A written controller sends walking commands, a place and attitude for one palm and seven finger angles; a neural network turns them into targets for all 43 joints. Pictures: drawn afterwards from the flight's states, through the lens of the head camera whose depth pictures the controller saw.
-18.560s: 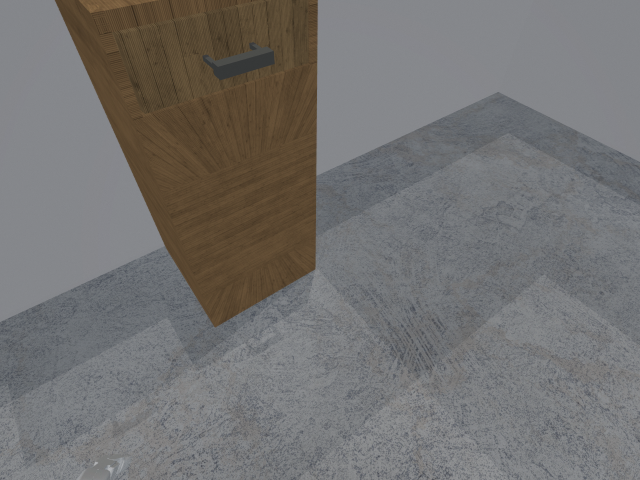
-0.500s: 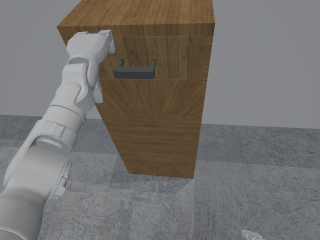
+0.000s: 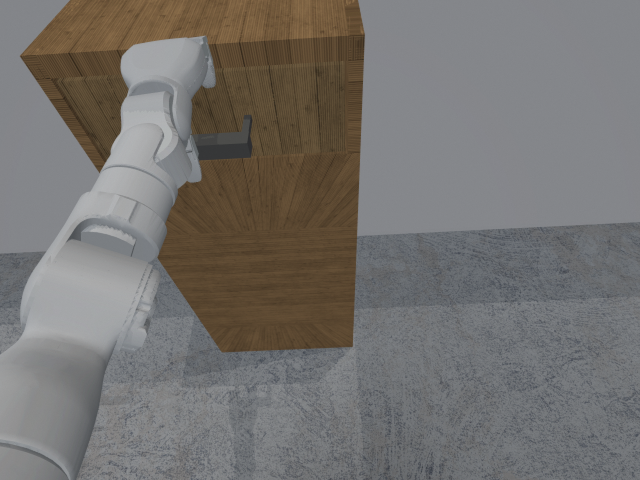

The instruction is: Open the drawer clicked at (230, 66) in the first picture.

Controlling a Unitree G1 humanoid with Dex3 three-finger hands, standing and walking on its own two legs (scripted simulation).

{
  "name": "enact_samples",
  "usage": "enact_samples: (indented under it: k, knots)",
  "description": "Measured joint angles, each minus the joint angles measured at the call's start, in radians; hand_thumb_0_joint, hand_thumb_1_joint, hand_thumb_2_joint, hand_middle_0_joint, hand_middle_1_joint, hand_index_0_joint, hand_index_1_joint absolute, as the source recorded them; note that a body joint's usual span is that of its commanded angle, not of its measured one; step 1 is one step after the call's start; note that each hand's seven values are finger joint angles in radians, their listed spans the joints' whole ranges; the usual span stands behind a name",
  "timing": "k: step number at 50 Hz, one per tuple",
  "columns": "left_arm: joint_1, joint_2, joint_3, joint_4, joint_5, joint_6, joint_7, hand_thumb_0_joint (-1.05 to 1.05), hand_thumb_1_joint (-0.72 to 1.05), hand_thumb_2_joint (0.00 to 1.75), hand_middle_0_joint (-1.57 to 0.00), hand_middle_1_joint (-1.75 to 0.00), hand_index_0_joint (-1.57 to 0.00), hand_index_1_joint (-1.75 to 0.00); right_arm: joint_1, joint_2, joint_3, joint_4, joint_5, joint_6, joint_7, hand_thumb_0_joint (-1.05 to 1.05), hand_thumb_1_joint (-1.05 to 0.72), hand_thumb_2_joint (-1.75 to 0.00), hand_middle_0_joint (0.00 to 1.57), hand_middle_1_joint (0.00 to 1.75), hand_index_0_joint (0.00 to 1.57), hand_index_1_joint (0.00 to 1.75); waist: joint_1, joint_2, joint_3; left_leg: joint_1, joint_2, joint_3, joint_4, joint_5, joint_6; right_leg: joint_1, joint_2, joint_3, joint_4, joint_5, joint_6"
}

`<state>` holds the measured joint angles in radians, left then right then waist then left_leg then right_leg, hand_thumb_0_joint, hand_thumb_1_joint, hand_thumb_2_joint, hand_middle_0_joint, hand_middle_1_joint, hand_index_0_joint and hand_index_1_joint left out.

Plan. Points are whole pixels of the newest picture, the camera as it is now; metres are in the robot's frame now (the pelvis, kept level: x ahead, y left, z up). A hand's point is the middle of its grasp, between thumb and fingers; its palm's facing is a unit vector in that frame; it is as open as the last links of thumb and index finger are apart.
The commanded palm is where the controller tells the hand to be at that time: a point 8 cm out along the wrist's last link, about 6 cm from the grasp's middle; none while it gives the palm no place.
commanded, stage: move the hooked fingers above the handle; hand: left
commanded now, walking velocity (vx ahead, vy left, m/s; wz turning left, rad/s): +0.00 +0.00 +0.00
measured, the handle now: (210, 135) +0.56 +0.13 +0.13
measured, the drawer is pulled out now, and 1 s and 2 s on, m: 0.00 0.00 0.00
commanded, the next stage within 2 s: none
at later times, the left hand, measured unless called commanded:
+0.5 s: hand (170, 104) +0.51 +0.15 +0.21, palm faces +0.06 +0.03 -1.00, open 13.8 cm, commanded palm +0.49 +0.14 +0.25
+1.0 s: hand (133, 121) +0.49 +0.19 +0.20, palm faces -0.01 +0.05 -1.00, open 13.8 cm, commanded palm +0.48 +0.14 +0.25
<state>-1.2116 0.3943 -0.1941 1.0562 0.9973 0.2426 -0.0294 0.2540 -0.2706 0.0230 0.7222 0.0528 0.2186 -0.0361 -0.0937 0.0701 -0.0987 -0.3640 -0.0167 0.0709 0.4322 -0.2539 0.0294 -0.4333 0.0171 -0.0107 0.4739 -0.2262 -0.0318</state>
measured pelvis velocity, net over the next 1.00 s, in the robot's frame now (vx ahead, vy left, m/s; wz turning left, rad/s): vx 0.00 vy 0.00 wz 0.04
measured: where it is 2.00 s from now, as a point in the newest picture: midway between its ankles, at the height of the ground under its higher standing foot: outside the picture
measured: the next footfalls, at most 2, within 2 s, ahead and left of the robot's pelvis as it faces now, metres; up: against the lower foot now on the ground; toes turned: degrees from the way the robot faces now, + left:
none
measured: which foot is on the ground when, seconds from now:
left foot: down 0.00-1.00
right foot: down 0.00-1.00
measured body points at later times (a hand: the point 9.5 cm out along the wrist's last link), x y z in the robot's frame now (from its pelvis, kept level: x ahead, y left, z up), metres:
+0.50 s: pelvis +0.00 +0.00 +0.00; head +0.05 -0.03 +0.44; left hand +0.51 +0.15 +0.26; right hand +0.06 -0.26 -0.15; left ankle -0.03 +0.10 -0.74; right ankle +0.00 -0.10 -0.74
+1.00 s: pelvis +0.00 +0.00 +0.00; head +0.04 -0.03 +0.45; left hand +0.49 +0.19 +0.26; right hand +0.07 -0.26 -0.15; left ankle -0.03 +0.10 -0.74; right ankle +0.00 -0.10 -0.74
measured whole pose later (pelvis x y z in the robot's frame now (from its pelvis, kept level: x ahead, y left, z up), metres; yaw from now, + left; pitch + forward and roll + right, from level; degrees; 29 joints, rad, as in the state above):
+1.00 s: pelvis +0.00 +0.00 +0.00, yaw +2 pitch +10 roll +1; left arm -1.18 0.44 -0.31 0.99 0.95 0.32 -0.08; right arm 0.28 -0.27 -0.02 0.72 0.06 0.19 -0.01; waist -0.05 0.07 -0.11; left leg -0.37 -0.03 0.03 0.45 -0.26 0.03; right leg -0.42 0.00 -0.05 0.48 -0.24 -0.03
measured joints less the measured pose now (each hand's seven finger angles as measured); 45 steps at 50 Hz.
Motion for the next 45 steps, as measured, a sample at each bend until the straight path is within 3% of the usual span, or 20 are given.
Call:
enact_samples:
  k: [3, 7, 11, 13, 16, 19, 22, 25, 29, 32, 35, 38, 42, 45]
  knots:
    - [0.015, 0.03, -0.014, 0.042, -0.019, -0.002, -0.087, 0.0, -0.49, 0.31, -0.34, -1.23, -0.36, -1.26, 0.003, -0.007, 0.0, -0.021, 0.01, 0.0, -0.019, 0.0, -0.91, -0.9, 0.2, 0.3, 0.21, 0.3, -0.02, -0.001, 0.016, 0.009, 0.003, -0.003, 0.002, 0.001, -0.002, 0.012, 0.002, -0.003, -0.001, 0.001, -0.003]
    - [0.115, 0.058, -0.022, -0.089, -0.048, -0.149, -0.154, 0.0, -0.48, 0.31, -0.33, -1.21, -0.34, -1.23, 0.033, -0.014, -0.027, -0.062, 0.001, -0.031, -0.037, 0.0, -0.91, -0.9, 0.2, 0.3, 0.21, 0.3, -0.013, -0.012, 0.043, 0.009, 0.003, -0.01, 0.008, 0.004, -0.003, 0.015, 0.002, -0.011, 0.002, 0.004, -0.007]
    - [0.193, 0.071, -0.03, -0.215, -0.059, -0.275, -0.086, 0.0, -0.48, 0.31, -0.33, -1.21, -0.25, -1.15, 0.063, -0.02, -0.059, -0.065, -0.012, -0.066, -0.039, 0.0, -0.91, -0.9, 0.2, 0.3, 0.2, 0.3, 0.014, -0.011, 0.049, 0.003, 0.002, -0.021, 0.021, -0.001, -0.004, 0.017, 0.0, -0.021, 0.006, -0.001, -0.008]
    - [0.19, 0.062, -0.035, -0.226, -0.079, -0.303, -0.036, 0.0, -0.48, 0.31, -0.33, -1.2, -0.25, -1.14, 0.069, -0.021, -0.063, -0.048, -0.011, -0.076, -0.033, 0.0, -0.91, -0.9, 0.2, 0.3, 0.2, 0.3, 0.025, -0.012, 0.045, 0.0, 0.0, -0.029, 0.026, -0.004, -0.004, 0.019, -0.003, -0.029, 0.007, -0.005, -0.007]
    - [0.14, 0.041, -0.038, -0.187, -0.072, -0.279, 0.043, 0.0, -0.49, 0.31, -0.33, -1.2, -0.26, -1.15, 0.059, -0.016, -0.058, -0.014, -0.009, -0.086, -0.014, 0.0, -0.91, -0.9, 0.2, 0.3, 0.2, 0.3, 0.029, -0.018, 0.028, -0.012, -0.003, -0.038, 0.033, -0.008, -0.004, 0.012, -0.006, -0.038, 0.01, -0.01, -0.006]
    - [0.063, 0.031, -0.032, -0.097, -0.044, -0.189, 0.096, 0.0, -0.49, 0.31, -0.33, -1.2, -0.28, -1.17, 0.037, -0.011, -0.048, 0.007, -0.011, -0.089, 0.007, 0.0, -0.91, -0.9, 0.2, 0.3, 0.2, 0.3, 0.02, -0.017, 0.009, -0.029, -0.004, -0.038, 0.037, -0.009, -0.004, -0.005, -0.008, -0.038, 0.014, -0.011, -0.006]
    - [-0.005, 0.024, -0.046, -0.013, -0.025, -0.083, 0.088, 0.0, -0.49, 0.31, -0.32, -1.2, -0.3, -1.19, 0.023, -0.007, -0.044, 0.011, -0.011, -0.08, 0.024, 0.0, -0.91, -0.9, 0.2, 0.3, 0.2, 0.3, 0.011, -0.005, -0.005, -0.04, -0.006, -0.032, 0.037, -0.01, -0.002, -0.019, -0.009, -0.032, 0.017, -0.011, -0.003]
    - [-0.036, -0.003, -0.074, 0.009, -0.03, -0.012, 0.03, 0.0, -0.49, 0.31, -0.32, -1.2, -0.32, -1.22, 0.021, -0.004, -0.041, 0.012, -0.008, -0.056, 0.033, 0.0, -0.91, -0.9, 0.2, 0.3, 0.2, 0.3, 0.014, 0.006, -0.012, -0.032, -0.01, -0.031, 0.034, -0.012, 0.003, -0.012, -0.013, -0.031, 0.017, -0.015, 0.001]
    - [-0.018, -0.041, -0.09, 0.005, -0.058, -0.032, -0.087, 0.0, -0.49, 0.31, -0.32, -1.2, -0.32, -1.23, 0.011, 0.002, -0.026, 0.003, -0.003, -0.028, 0.027, 0.0, -0.91, -0.9, 0.2, 0.3, 0.21, 0.3, 0.008, 0.006, -0.009, -0.008, -0.014, -0.03, 0.029, -0.014, 0.006, 0.008, -0.016, -0.029, 0.021, -0.022, 0.005]
    - [0.044, -0.06, -0.057, -0.049, -0.075, -0.12, -0.127, 0.0, -0.49, 0.31, -0.32, -1.2, -0.32, -1.22, 0.005, 0.007, -0.022, -0.024, -0.007, -0.03, 0.014, 0.0, -0.91, -0.9, 0.2, 0.3, 0.21, 0.3, 0.001, -0.001, 0.0, 0.001, -0.013, -0.023, 0.032, -0.018, 0.007, 0.012, -0.015, -0.021, 0.028, -0.025, 0.005]
    - [0.126, -0.058, -0.009, -0.132, -0.067, -0.227, -0.089, 0.0, -0.49, 0.31, -0.32, -1.2, -0.32, -1.22, 0.008, 0.01, -0.026, -0.059, -0.016, -0.045, -0.001, 0.0, -0.91, -0.9, 0.2, 0.3, 0.21, 0.3, 0.001, -0.004, 0.006, -0.001, -0.009, -0.009, 0.038, -0.022, 0.007, 0.004, -0.01, -0.008, 0.035, -0.025, 0.004]
    - [0.168, -0.043, 0.034, -0.177, -0.025, -0.272, 0.015, 0.0, -0.49, 0.31, -0.33, -1.2, -0.33, -1.21, 0.009, 0.012, -0.035, -0.07, -0.023, -0.061, -0.006, 0.0, -0.91, -0.9, 0.2, 0.3, 0.21, 0.3, 0.008, -0.002, 0.01, -0.014, -0.004, 0.001, 0.047, -0.026, 0.005, -0.011, -0.005, 0.001, 0.041, -0.023, 0.003]
    - [0.127, 0.006, 0.055, -0.13, 0.024, -0.184, 0.143, 0.0, -0.49, 0.31, -0.33, -1.2, -0.33, -1.21, 0.002, 0.016, -0.037, -0.042, -0.022, -0.071, 0.002, 0.0, -0.91, -0.9, 0.2, 0.3, 0.2, 0.3, 0.019, -0.001, 0.008, -0.029, 0.0, 0.003, 0.045, -0.021, 0.002, -0.027, -0.001, 0.003, 0.037, -0.015, 0.001]
    - [0.059, 0.046, 0.044, -0.044, 0.025, -0.059, 0.141, 0.0, -0.48, 0.31, -0.33, -1.2, -0.32, -1.21, 0.003, 0.014, -0.036, -0.014, -0.016, -0.061, 0.014, 0.0, -0.91, -0.9, 0.2, 0.3, 0.2, 0.3, 0.027, 0.0, -0.001, -0.033, -0.001, -0.003, 0.035, -0.013, 0.0, -0.029, -0.003, -0.003, 0.029, -0.011, 0.0]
